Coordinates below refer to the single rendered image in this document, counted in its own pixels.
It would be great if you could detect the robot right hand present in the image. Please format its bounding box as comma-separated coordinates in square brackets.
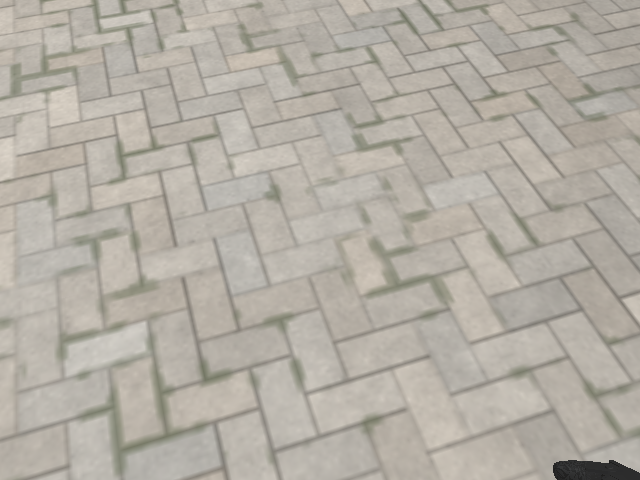
[553, 460, 640, 480]

